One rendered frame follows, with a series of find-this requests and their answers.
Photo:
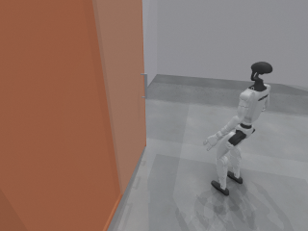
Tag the robot right upper arm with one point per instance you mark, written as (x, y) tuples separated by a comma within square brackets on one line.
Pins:
[(268, 97)]

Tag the robot left forearm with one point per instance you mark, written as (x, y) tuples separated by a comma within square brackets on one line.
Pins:
[(231, 125)]

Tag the wardrobe door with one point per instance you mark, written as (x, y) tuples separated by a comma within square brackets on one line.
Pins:
[(119, 33), (57, 154)]

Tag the left robot hand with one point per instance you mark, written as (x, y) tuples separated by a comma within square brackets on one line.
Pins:
[(212, 140)]

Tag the right robot thigh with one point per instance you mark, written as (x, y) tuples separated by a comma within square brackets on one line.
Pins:
[(235, 150)]

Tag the robot left upper arm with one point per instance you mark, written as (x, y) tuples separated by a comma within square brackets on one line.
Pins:
[(244, 100)]

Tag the left robot thigh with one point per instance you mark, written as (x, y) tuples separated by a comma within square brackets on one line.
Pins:
[(226, 144)]

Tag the handle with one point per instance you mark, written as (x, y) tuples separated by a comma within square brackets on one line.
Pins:
[(145, 86)]

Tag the robot thigh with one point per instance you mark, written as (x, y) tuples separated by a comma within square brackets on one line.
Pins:
[(235, 150), (226, 144)]

